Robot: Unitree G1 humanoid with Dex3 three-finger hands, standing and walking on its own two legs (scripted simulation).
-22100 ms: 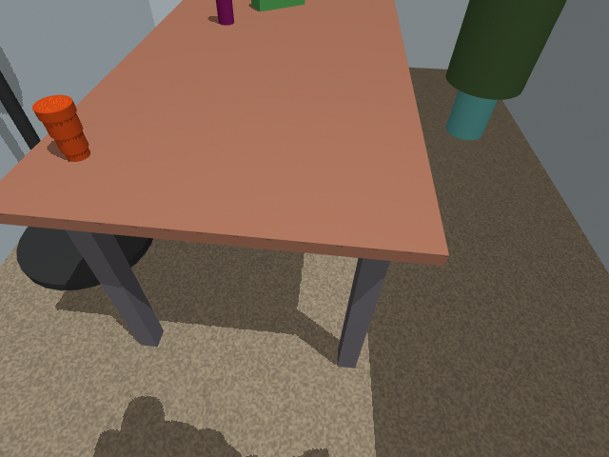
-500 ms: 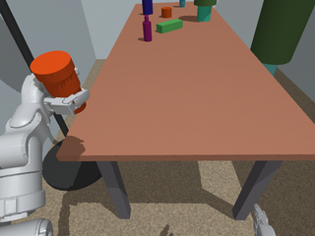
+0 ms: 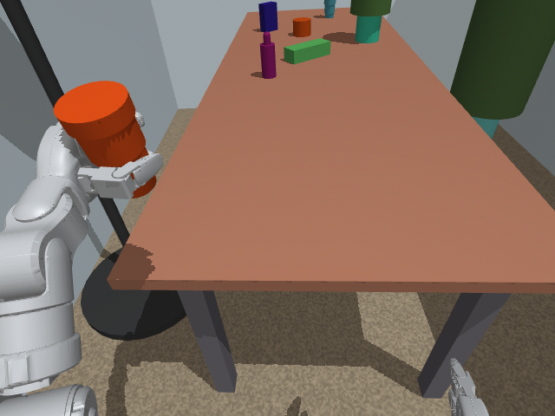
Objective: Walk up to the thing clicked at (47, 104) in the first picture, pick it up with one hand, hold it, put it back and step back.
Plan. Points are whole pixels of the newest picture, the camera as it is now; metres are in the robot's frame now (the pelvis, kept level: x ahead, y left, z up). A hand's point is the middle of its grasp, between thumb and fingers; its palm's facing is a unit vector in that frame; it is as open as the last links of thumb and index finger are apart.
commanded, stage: hold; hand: left
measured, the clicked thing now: (117, 147) +0.35 +0.18 +0.29
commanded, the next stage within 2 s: none
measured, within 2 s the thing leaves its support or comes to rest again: neither
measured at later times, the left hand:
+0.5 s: hand (123, 162) +0.32 +0.16 +0.28, palm faces +0.12 -0.99 +0.00, open 8.5 cm
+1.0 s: hand (113, 160) +0.32 +0.17 +0.29, palm faces +0.14 -0.99 +0.01, open 8.5 cm
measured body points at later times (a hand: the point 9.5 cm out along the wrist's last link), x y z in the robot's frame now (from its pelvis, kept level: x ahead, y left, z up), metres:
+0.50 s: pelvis -0.01 +0.00 +0.00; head -0.05 -0.04 +0.45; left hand +0.31 +0.22 +0.28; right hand +0.16 -0.26 -0.08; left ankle +0.01 +0.12 -0.72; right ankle +0.00 -0.13 -0.72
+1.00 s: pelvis -0.02 +0.00 +0.00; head -0.07 -0.03 +0.45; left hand +0.31 +0.22 +0.29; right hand +0.15 -0.26 -0.07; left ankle +0.01 +0.12 -0.72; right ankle +0.00 -0.13 -0.72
